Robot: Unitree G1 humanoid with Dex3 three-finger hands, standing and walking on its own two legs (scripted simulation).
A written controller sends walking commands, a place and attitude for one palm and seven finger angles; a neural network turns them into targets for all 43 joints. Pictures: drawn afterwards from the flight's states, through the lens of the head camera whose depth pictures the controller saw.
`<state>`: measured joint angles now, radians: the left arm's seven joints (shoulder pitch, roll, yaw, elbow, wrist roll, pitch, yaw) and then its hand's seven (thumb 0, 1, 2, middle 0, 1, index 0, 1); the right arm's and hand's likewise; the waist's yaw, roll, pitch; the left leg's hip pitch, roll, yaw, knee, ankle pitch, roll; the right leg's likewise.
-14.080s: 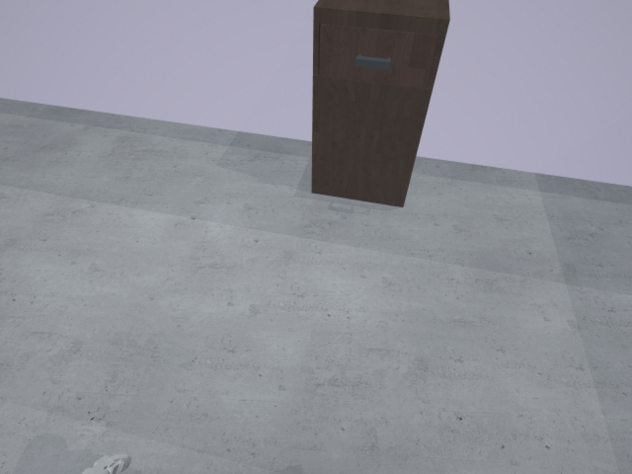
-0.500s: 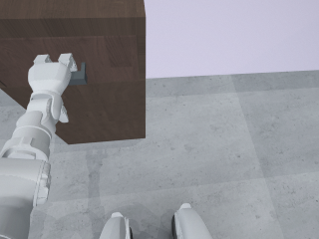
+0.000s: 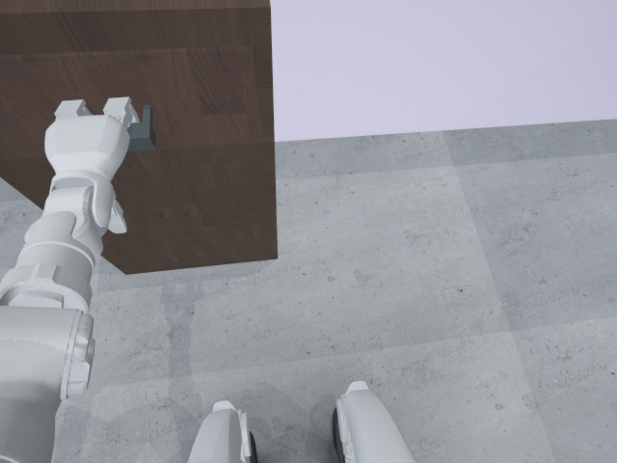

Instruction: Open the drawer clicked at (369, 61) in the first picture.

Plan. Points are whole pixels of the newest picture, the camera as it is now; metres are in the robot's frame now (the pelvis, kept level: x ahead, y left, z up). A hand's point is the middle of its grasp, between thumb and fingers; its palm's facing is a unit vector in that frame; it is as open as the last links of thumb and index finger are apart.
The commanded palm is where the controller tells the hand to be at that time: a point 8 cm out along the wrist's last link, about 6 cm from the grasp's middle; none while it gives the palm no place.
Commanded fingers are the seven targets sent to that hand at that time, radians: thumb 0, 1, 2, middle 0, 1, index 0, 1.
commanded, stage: lower the fingers behind the handle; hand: left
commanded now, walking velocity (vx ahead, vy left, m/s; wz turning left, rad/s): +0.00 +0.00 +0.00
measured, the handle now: (107, 126) +0.57 +0.23 +0.01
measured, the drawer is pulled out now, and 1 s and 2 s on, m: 0.00 0.00 0.09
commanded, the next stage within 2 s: close the thumb around the handle in 0.26 s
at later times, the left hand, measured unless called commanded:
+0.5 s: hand (107, 166) +0.52 +0.23 -0.01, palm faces -0.08 -0.02 -1.00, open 13.4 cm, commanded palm +0.50 +0.22 +0.04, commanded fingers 0.00 -0.05 0.49 -0.33 -1.25 -0.33 -1.25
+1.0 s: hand (108, 164) +0.52 +0.23 -0.01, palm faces -0.08 +0.00 -1.00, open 6.0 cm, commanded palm +0.51 +0.21 +0.04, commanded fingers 0.00 0.90 0.90 -0.40 -1.35 -0.40 -1.35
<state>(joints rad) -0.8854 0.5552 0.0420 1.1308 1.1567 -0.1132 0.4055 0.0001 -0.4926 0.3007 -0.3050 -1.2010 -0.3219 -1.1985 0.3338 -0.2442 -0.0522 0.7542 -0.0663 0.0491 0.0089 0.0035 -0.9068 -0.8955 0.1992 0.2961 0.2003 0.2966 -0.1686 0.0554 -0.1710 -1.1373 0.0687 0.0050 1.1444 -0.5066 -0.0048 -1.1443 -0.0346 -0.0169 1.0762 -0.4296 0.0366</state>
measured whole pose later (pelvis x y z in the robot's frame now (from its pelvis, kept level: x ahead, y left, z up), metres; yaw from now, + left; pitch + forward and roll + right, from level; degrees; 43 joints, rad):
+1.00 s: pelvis +0.00 +0.00 +0.00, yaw +0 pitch +29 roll -2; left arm -0.93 0.56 0.02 1.16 1.15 -0.07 0.38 0.00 0.65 0.79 -0.38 -1.33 -0.39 -1.32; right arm 0.33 -0.25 -0.04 0.74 -0.05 0.04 0.00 0.00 -0.91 -0.90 0.20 0.30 0.20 0.30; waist -0.18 0.05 -0.16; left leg -1.13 0.07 0.00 1.13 -0.50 -0.01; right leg -1.14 -0.03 -0.02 1.07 -0.43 0.03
